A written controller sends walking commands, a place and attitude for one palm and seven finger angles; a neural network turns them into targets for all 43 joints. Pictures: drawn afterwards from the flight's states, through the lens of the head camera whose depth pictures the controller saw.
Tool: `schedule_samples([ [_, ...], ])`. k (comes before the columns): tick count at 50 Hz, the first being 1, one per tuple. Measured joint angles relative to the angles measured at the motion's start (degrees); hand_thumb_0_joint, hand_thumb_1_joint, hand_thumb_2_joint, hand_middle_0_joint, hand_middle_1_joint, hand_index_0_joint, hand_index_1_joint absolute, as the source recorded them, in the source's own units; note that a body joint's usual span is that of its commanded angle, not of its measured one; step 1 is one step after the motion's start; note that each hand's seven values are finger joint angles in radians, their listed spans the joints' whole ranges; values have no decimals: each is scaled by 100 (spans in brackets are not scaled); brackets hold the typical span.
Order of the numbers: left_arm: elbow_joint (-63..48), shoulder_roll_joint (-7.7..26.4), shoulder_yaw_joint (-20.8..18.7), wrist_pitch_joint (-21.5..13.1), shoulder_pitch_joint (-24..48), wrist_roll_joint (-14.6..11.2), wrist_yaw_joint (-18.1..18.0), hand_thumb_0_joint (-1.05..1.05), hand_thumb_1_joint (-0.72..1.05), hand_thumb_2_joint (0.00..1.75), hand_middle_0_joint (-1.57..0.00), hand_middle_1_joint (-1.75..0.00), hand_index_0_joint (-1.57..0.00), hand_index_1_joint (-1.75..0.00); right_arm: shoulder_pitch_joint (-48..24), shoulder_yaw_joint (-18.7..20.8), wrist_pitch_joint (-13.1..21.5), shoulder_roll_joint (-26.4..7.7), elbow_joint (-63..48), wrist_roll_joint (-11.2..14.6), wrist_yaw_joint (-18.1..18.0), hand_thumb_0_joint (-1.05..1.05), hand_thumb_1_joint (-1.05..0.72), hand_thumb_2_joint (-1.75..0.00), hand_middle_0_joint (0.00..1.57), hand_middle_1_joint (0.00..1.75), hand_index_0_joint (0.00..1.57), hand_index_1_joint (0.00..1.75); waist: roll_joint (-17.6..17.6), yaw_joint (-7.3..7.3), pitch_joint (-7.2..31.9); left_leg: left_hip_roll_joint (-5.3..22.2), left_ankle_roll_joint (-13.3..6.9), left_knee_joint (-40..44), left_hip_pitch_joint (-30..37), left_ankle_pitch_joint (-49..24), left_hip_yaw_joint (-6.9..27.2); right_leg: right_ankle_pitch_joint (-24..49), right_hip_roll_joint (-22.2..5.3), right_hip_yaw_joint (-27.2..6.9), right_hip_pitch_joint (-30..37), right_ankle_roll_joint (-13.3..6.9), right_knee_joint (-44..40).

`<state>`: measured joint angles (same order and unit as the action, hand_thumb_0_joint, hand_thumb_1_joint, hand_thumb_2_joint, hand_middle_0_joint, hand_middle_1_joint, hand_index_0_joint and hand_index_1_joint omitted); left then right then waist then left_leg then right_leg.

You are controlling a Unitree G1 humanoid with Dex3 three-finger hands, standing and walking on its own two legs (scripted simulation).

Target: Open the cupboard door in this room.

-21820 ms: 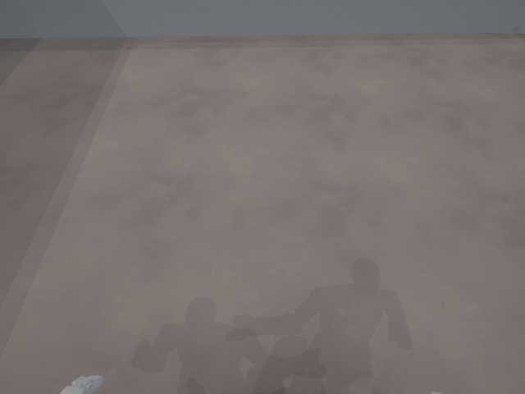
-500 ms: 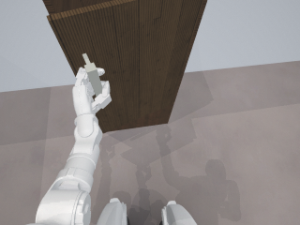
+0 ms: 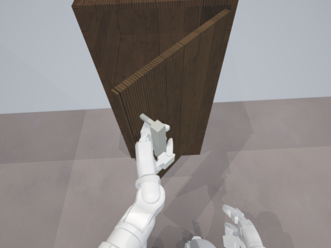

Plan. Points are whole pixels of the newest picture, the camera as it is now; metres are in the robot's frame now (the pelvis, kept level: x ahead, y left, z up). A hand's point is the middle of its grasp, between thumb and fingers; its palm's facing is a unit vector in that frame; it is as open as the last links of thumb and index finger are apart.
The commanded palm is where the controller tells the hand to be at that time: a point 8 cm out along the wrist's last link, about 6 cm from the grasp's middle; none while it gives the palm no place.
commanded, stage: pull the door open along its arc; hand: left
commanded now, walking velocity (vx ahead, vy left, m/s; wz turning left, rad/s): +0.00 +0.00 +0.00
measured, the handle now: (153, 136) +0.38 +0.04 +0.03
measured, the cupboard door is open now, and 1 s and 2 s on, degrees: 46 42 47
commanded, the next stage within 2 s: open thumb and fingers to let go in 0.02 s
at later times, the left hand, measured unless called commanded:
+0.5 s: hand (164, 150) +0.35 +0.01 +0.02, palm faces +0.35 -0.93 -0.10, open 9.7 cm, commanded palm +0.29 +0.04 +0.02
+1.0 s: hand (162, 151) +0.35 +0.02 +0.02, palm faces +0.28 -0.96 -0.08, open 15.2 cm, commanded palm +0.29 +0.04 +0.02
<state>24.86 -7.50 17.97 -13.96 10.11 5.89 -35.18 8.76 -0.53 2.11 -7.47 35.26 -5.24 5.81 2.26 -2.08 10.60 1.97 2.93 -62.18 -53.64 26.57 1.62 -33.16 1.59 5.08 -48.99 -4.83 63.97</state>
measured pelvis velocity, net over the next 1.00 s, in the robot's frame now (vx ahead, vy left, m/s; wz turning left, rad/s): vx -0.01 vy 0.00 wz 0.01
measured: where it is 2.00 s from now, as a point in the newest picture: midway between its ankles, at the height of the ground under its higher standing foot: outside the picture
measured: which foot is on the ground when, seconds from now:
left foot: down 0.00-1.00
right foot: down 0.00-1.00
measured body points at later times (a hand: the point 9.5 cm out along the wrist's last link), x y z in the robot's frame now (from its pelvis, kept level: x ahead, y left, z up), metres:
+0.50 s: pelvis -0.01 -0.03 -0.01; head +0.08 -0.07 +0.43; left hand +0.33 +0.06 +0.03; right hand +0.13 -0.25 -0.15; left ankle +0.03 +0.15 -0.65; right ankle -0.02 -0.07 -0.65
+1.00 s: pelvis -0.01 +0.00 -0.01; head +0.07 -0.03 +0.43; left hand +0.33 +0.07 +0.03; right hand +0.15 -0.22 -0.13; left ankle +0.03 +0.15 -0.65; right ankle -0.02 -0.07 -0.65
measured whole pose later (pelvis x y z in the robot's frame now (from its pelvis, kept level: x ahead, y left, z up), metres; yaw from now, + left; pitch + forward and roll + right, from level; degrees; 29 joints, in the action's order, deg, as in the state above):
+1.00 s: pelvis -0.01 +0.00 -0.01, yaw +0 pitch +19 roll +1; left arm 30.0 -8.7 13.1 -17.0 14.8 5.9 -38.9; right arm 9.0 1.4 4.7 -10.0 37.6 -6.0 2.7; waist 2.5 -1.6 10.8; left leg 0.3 3.7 -63.8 -57.0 26.0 3.8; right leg -33.3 1.2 5.5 -52.6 -5.3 66.6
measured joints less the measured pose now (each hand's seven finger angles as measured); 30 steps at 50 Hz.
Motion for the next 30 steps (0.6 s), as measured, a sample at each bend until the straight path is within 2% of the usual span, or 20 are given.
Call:
schedule_samples([
  [2, -112, 51, 130, 36, -168, -50, 80, -1, 65, 69, -28, -127, -37, -134, -1, -40, 16, -15, -55, 30, -35, 1, -91, -90, 20, 30, 20, 30, 14, -35, -5, -13, 29, 90, 104, -34, 19, -4, -8, 20, 90, -35, -43],
  [5, -75, 62, 83, -17, -225, -43, 123, -1, 65, 71, -28, -126, -36, -133, 6, -55, 26, -76, -109, 50, -125, 1, -91, -90, 20, 30, 20, 30, 16, -63, -9, -41, 27, 170, 178, -80, 60, -17, -25, 60, 153, -89, -61],
  [9, 203, -7, -230, -198, -29, 33, 49, -1, 62, 75, -30, -127, -35, -134, -9, 12, 5, -229, -37, 31, -259, 1, -90, -90, 20, 30, 20, 30, 16, -32, -4, -102, -19, 143, 111, -93, 158, -44, -38, 107, 79, -145, 18],
  [16, 459, -90, -767, -318, 349, -55, -264, -1, 53, 74, -35, -130, -37, -132, 72, 218, 51, -405, 166, -38, -324, 1, -91, -90, 20, 30, 20, 30, 2, 24, 19, -135, 21, -1, -165, -88, 244, -92, -28, 137, -229, -224, 239],
  [21, 381, -89, -834, -387, 347, -21, -391, 0, 35, 66, -35, -128, -37, -130, 176, 280, 125, -408, 269, -77, -336, 1, -91, -90, 19, 30, 20, 30, 26, 30, 0, -149, 22, -66, -303, -94, 279, -106, -26, 155, -368, -252, 317],
  [30, 217, -66, -724, -364, 230, -12, -394, 0, -17, 44, -31, -123, -33, -123, 265, 251, 187, -295, 324, -64, -354, 1, -91, -90, 20, 30, 20, 30, 80, 30, -23, -156, 31, -31, -319, -115, 277, -68, -19, 126, -402, -240, 290],
])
